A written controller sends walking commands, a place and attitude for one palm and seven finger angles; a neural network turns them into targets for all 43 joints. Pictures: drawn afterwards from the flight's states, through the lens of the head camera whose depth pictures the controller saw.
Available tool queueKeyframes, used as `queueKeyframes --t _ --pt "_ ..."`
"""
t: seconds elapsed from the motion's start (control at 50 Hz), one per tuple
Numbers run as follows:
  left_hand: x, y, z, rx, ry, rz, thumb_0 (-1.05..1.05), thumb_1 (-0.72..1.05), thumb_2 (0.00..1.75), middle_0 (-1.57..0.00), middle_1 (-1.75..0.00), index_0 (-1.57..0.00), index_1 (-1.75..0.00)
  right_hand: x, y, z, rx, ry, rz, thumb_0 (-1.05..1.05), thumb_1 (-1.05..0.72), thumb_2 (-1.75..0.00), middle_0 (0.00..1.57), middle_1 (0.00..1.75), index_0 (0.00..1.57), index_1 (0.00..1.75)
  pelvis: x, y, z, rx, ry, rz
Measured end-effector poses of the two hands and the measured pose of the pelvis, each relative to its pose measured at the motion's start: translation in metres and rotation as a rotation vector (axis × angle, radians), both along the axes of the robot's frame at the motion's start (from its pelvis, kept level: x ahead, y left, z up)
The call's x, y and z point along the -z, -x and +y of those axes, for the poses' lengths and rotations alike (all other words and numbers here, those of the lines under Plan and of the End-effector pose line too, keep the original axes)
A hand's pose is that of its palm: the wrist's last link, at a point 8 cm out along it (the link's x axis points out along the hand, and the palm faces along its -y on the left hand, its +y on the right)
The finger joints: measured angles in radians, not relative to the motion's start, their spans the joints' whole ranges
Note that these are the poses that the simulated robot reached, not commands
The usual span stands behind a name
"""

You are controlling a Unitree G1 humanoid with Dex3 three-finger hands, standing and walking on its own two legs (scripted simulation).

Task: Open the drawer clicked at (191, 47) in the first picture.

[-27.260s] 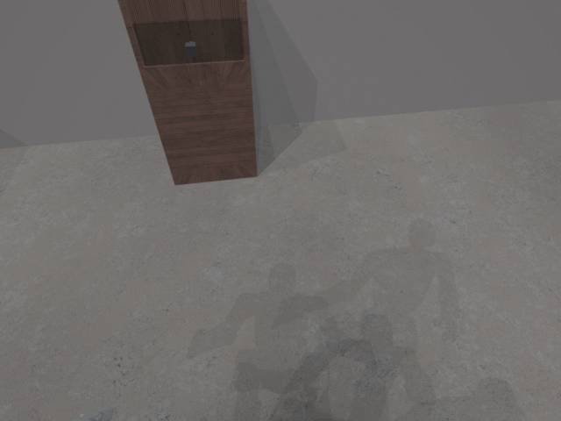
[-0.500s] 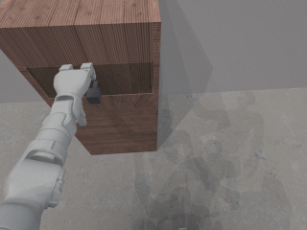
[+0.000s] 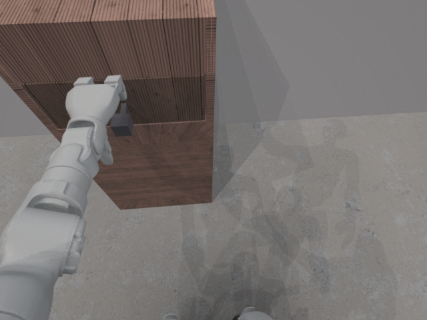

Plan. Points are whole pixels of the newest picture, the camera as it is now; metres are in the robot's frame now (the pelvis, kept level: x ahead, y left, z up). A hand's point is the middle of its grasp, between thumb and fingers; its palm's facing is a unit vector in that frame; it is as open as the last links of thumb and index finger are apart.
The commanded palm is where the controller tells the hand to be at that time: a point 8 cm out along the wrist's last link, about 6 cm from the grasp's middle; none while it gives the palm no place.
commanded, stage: re-aim the fingers above the handle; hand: left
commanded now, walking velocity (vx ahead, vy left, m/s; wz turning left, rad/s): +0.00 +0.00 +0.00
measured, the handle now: (122, 118) +0.56 +0.18 -0.02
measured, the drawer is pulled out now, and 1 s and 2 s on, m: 0.00 0.00 0.00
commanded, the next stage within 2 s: lower the fingers behind the handle in 1.58 s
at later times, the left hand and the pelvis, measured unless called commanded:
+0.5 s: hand (99, 122) +0.49 +0.20 +0.04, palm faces -0.02 -0.02 -1.00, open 13.8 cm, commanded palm +0.48 +0.20 +0.09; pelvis +0.00 +0.01 +0.00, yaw -1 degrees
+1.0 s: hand (94, 122) +0.50 +0.21 +0.04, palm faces -0.03 -0.02 -1.00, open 13.8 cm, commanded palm +0.48 +0.22 +0.09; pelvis -0.01 +0.01 +0.00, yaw -1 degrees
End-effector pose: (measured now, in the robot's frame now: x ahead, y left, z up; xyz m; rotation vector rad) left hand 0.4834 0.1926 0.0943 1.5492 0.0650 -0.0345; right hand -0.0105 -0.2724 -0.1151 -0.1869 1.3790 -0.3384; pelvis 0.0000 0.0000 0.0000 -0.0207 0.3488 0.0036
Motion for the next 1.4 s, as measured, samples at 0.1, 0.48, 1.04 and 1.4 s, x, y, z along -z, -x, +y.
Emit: queueKeyframes --t 0.1,0.48,1.04,1.4 --pt "0.001 -0.002 0.001 -0.019 0.005 -0.030 0.00 -0.49 0.30 -0.32 -1.20 -0.32 -1.20 0.002 0.014 0.005 0.022 -0.010 0.025 0.00 -0.91 -0.90 0.20 0.30 0.20 0.30 0.002 0.001 0.003 0.014 0.000 0.010" --pt "-0.004 0.008 0.005 -0.014 -0.001 -0.041 0.00 -0.49 0.30 -0.32 -1.20 -0.32 -1.20 0.002 -0.007 0.016 -0.005 -0.028 -0.040 0.00 -0.91 -0.90 0.20 0.30 0.20 0.30 0.000 0.003 0.009 0.009 0.004 -0.010" --pt "-0.003 0.005 0.022 -0.060 -0.017 -0.028 0.00 -0.49 0.30 -0.32 -1.20 -0.32 -1.20 0.003 0.006 0.009 0.005 -0.012 -0.005 0.00 -0.91 -0.90 0.20 0.30 0.20 0.30 0.002 0.006 0.005 0.010 0.004 -0.001" --pt "0.003 -0.006 0.021 -0.028 0.003 -0.017 0.00 -0.49 0.30 -0.32 -1.20 -0.32 -1.20 0.001 0.005 0.008 -0.003 0.010 0.004 0.00 -0.90 -0.90 0.20 0.30 0.20 0.30 0.005 0.005 0.008 0.005 0.010 0.023"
